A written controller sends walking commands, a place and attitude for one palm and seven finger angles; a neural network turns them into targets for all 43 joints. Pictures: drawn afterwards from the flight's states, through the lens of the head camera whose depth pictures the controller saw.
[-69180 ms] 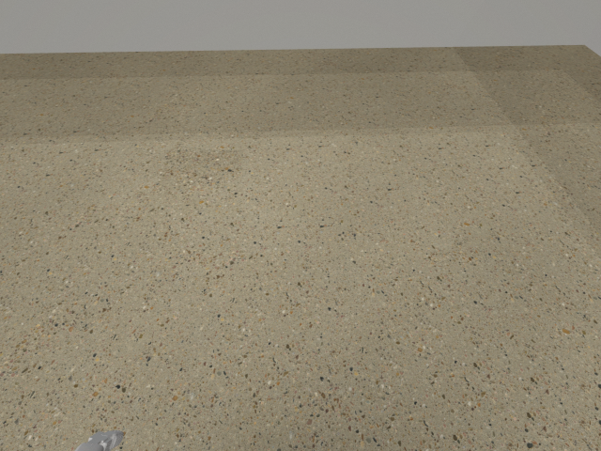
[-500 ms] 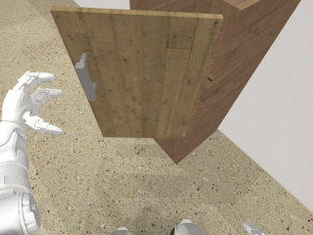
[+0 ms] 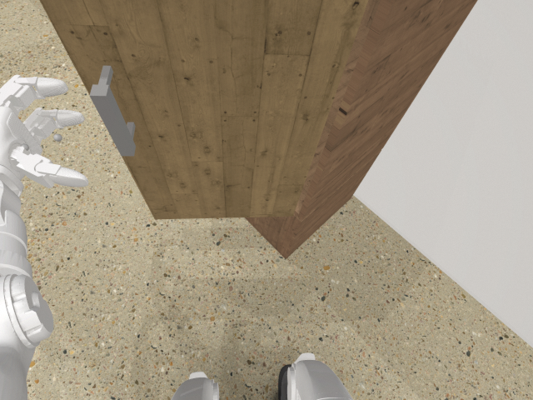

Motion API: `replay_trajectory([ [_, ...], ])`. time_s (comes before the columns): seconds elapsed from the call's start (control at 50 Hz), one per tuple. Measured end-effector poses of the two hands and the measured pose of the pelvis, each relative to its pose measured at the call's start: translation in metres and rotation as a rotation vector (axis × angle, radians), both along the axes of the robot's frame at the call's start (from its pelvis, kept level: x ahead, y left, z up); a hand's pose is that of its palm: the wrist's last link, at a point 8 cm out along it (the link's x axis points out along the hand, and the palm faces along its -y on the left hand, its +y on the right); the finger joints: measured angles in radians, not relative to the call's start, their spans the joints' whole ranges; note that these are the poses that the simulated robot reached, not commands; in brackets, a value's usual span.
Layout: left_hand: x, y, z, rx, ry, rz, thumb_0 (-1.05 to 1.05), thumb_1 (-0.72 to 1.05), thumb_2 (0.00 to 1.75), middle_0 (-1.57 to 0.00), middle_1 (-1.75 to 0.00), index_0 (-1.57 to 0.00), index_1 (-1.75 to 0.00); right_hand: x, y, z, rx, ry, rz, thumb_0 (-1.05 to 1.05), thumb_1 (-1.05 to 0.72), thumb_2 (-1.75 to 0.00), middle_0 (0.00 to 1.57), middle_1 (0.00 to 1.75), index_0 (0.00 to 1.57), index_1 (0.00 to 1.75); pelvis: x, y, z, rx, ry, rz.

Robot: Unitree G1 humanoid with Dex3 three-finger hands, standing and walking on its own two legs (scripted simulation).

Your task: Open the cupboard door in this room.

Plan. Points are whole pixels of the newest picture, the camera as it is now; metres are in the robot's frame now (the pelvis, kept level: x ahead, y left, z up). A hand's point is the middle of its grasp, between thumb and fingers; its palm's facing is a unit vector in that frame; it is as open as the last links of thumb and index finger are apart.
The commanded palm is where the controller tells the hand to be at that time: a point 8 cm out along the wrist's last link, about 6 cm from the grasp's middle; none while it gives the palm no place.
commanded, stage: move the hooked fingers beside the handle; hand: left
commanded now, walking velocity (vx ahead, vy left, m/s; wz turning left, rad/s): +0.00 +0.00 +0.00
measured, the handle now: (117, 113) +0.52 +0.20 +0.08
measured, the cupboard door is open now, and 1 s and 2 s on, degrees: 50 50 50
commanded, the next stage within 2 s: slide the fingers in behind the handle in 0.86 s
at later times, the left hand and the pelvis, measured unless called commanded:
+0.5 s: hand (51, 135) +0.48 +0.28 +0.08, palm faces -0.02 -1.00 +0.00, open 14.0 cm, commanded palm +0.46 +0.32 +0.08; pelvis +0.01 +0.01 +0.00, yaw -1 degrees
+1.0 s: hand (60, 140) +0.47 +0.27 +0.08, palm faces +0.00 -1.00 +0.00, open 14.0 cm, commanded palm +0.45 +0.31 +0.08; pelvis +0.01 +0.01 +0.00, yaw +0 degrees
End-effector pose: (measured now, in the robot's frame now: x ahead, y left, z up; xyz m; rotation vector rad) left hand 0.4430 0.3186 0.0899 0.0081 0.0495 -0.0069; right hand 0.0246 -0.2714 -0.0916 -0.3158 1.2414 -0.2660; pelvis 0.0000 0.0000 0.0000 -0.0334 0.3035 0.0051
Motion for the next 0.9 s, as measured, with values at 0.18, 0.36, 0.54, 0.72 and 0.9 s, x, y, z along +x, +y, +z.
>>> replay_trajectory([
  [0.18, 0.021, 0.002, -0.006, -0.006, 0.003, -0.01, -0.01, -0.5, 0.3, -0.3, -1.2, -0.3, -1.2, -0.023, 0.0, 0.002, -0.014, 0.083, -0.039, 0.01, -0.91, -0.89, 0.21, 0.3, 0.2, 0.3, 0.002, 0.002, -0.004, -0.007, 0.037, -0.009],
  [0.36, 0.019, 0.013, -0.016, -0.02, 0.01, 0.005, -0.01, -0.5, 0.3, -0.3, -1.2, -0.3, -1.2, -0.021, 0.008, 0.004, 0.003, 0.097, -0.056, 0.01, -0.91, -0.89, 0.21, 0.3, 0.2, 0.3, 0.01, 0.006, -0.003, -0.012, 0.045, -0.021],
  [0.54, 0.014, 0.015, -0.014, -0.028, -0.006, -0.014, -0.01, -0.5, 0.3, -0.3, -1.2, -0.3, -1.2, 0.006, 0.016, 0.0, 0.018, 0.068, -0.014, 0.01, -0.91, -0.89, 0.21, 0.3, 0.2, 0.3, 0.015, 0.011, -0.002, -0.02, 0.039, -0.005],
  [0.72, 0.017, 0.005, -0.016, -0.021, -0.004, -0.011, -0.01, -0.5, 0.3, -0.3, -1.2, -0.3, -1.2, 0.03, 0.019, -0.001, 0.027, 0.003, 0.01, 0.01, -0.91, -0.89, 0.21, 0.3, 0.2, 0.3, 0.017, 0.012, -0.003, -0.021, 0.035, -0.003],
  [0.9, 0.009, 0.002, -0.01, -0.012, -0.012, 0.002, -0.01, -0.5, 0.3, -0.3, -1.2, -0.3, -1.2, 0.028, 0.019, -0.003, 0.049, -0.006, 0.0, 0.01, -0.91, -0.89, 0.21, 0.3, 0.2, 0.3, 0.017, 0.009, -0.001, -0.015, 0.021, -0.007],
])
